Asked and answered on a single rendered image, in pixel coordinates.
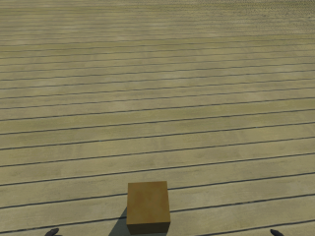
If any carton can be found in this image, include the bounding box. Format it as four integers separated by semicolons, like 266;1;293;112
126;181;171;235

